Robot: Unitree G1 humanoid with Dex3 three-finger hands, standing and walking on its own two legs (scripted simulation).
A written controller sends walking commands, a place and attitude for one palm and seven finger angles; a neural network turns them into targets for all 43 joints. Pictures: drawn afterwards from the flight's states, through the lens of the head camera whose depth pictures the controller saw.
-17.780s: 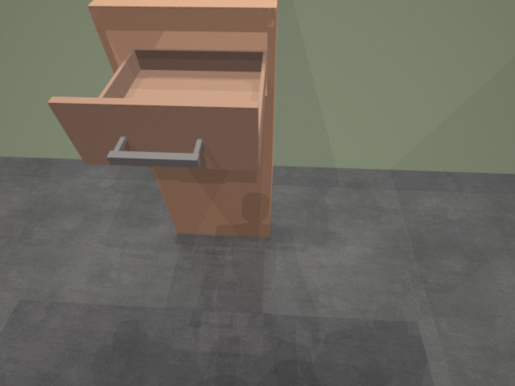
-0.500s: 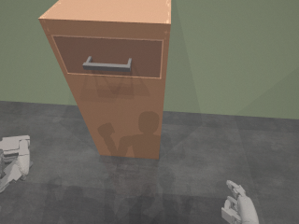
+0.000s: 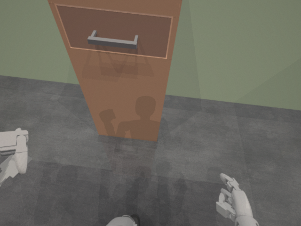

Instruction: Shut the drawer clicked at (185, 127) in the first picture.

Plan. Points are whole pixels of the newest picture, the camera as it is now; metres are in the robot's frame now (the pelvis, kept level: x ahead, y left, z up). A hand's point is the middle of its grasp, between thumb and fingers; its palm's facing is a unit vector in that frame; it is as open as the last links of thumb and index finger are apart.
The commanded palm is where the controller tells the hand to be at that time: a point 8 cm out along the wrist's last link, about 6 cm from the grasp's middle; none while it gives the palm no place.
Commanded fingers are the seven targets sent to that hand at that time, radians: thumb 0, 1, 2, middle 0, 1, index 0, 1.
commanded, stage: step back with the hand held close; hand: left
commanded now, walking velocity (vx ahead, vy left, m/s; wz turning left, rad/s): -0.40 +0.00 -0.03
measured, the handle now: (114, 39) +0.68 +0.20 +0.08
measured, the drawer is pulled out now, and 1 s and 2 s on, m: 0.00 0.00 0.00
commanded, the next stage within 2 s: stop stepping back and stand still in 0.26 s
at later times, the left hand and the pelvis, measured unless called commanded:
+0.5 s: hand out of the picture +0.06 +0.23 +0.17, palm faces +0.32 -0.80 -0.51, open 3.3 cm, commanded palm +0.00 +0.27 +0.18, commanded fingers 0.00 0.90 0.90 -1.40 -1.60 -1.40 -1.60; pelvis -0.13 -0.01 +0.00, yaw +0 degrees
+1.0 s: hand out of the picture -0.03 +0.23 +0.18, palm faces +0.43 -0.82 -0.38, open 3.3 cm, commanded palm -0.08 +0.27 +0.18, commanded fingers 0.00 0.90 0.90 -1.40 -1.60 -1.40 -1.60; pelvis -0.20 -0.01 +0.00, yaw +2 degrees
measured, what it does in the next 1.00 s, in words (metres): walks backwards: left foot, then right foot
